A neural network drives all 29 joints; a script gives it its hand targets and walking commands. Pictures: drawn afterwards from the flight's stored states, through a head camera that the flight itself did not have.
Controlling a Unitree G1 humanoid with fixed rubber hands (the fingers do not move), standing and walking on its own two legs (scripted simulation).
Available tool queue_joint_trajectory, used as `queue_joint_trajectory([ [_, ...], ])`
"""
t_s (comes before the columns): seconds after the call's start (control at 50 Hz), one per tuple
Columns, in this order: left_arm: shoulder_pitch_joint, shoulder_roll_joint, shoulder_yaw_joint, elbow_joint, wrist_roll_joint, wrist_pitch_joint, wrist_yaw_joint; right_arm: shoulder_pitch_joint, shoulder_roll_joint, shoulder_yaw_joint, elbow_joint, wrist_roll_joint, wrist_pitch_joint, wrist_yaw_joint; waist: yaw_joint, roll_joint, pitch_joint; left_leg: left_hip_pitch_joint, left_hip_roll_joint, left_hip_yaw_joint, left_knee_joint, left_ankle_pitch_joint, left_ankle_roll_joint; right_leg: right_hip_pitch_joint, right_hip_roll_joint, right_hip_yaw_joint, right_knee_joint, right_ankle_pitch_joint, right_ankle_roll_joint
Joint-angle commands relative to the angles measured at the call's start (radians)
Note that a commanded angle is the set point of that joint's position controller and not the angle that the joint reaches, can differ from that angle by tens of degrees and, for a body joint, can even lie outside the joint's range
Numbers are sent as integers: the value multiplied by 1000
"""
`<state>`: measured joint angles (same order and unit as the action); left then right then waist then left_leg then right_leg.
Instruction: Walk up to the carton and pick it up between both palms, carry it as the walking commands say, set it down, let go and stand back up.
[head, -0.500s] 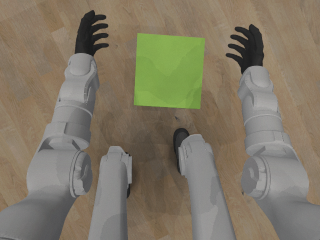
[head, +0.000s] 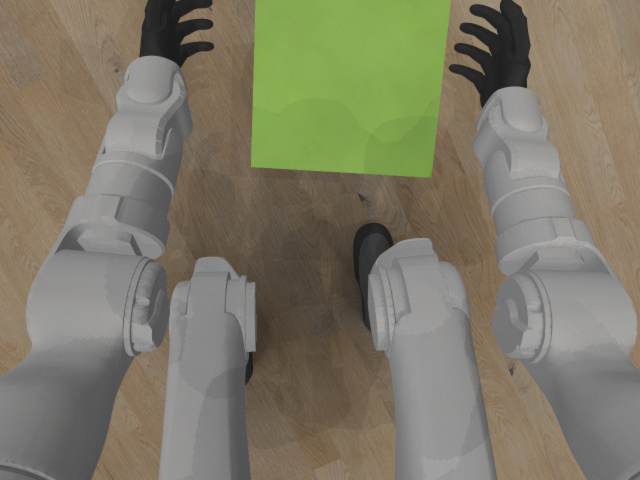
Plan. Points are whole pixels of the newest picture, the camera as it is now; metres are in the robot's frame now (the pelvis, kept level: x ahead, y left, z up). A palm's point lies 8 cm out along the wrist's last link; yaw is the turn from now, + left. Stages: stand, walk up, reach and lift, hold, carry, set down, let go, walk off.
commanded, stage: reach and lift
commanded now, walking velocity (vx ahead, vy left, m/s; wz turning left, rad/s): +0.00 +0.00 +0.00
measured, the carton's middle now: (338, 94) +0.49 -0.09 -0.30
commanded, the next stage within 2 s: none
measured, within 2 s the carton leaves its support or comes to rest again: leaves its support in 1.40 s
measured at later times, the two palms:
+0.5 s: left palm (188, 75) +0.53 +0.09 -0.23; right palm (480, 84) +0.47 -0.25 -0.22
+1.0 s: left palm (211, 74) +0.52 +0.06 -0.23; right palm (466, 81) +0.48 -0.23 -0.22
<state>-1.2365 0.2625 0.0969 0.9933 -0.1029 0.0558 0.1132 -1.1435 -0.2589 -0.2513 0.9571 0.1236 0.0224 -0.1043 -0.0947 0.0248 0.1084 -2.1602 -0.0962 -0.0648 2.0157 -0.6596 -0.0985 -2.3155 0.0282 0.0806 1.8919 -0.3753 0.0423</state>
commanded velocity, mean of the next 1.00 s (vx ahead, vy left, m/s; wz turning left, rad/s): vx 0.00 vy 0.00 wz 0.00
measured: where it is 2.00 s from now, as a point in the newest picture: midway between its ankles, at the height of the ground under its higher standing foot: (307, 324)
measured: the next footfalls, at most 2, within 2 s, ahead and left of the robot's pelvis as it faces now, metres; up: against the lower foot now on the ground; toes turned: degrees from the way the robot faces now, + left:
none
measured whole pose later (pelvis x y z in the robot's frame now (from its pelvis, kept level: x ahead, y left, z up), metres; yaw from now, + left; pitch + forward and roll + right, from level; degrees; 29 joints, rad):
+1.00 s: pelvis -0.01 +0.01 -0.03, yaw +1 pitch +41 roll +1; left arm -1.41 0.22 -0.03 1.11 -0.13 0.00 0.15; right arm -1.36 -0.31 -0.20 1.21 0.23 -0.07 -0.11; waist -0.11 0.01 0.29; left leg -2.22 -0.10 -0.06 2.13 -0.63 -0.08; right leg -2.34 -0.02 0.06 1.99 -0.38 0.05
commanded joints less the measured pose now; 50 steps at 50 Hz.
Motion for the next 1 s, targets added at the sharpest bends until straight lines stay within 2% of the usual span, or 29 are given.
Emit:
queue_joint_trajectory([
  [0.0, -243, 90, -14, -62, -16, -31, 4, -210, -109, 4, -56, 16, -34, -3, -30, -6, -1057, 220, 8, 135, -182, 158, 43, 909, -13, -124, -45, 242, 15],
  [0.1, -294, 98, -47, -18, -38, -47, 7, -259, -126, 20, 4, 43, -56, -3, -38, -1, -1013, 206, 13, 124, -131, 169, 43, 873, -24, -119, 11, 248, 15],
  [0.14, -319, 95, -65, 8, -38, -53, 7, -286, -131, 12, 28, 54, -66, -1, -53, 20, -966, 202, 19, 117, -117, 167, 43, 815, -29, -120, 24, 236, 14],
  [0.2, -353, 92, -82, -26, -27, -65, 14, -303, -118, 30, 36, 105, -82, 11, -31, 67, -988, 246, 18, 121, -105, 227, 44, 824, -30, -115, 49, 295, 7],
  [0.24, -355, 82, -95, -31, -23, -63, 19, -294, -124, 41, 78, 121, -83, 20, -29, 91, -985, 271, 22, 124, -101, 239, 41, 809, -31, -117, 61, 297, 5],
  [0.34, -364, 61, -113, -47, -23, -58, 25, -288, -159, 13, 127, 112, -95, 23, -63, 124, -973, 302, 22, 115, -99, 247, 35, 761, -39, -128, 73, 286, -1],
  [0.42, -365, 49, -120, -41, -30, -54, 29, -298, -171, 2, 145, 101, -102, 25, -77, 119, -954, 309, 18, 106, -105, 249, 35, 725, -45, -136, 76, 271, -3],
  [0.5, -361, 46, -120, -17, -37, -52, 31, -314, -172, 3, 148, 95, -104, 26, -76, 99, -933, 299, 13, 100, -113, 239, 38, 706, -48, -138, 73, 251, -1],
  [0.68, -380, 42, -127, 12, -52, -57, 31, -351, -147, 34, 149, 109, -105, 20, -63, 65, -921, 269, 8, 100, -121, 212, 45, 729, -41, -128, 54, 229, 1],
  [0.9, -407, 0, -130, 27, -40, -68, 35, -372, -62, 56, 172, 105, -110, 1, -50, 64, -918, 251, -5, 105, -122, 206, 42, 766, -14, -117, 32, 234, 2],
  [0.98, -407, -35, -121, 32, -16, -73, 37, -395, -6, 76, 163, 104, -112, 4, -26, 55, -915, 251, -12, 107, -126, 212, 45, 767, -3, -115, 29, 231, 5],
])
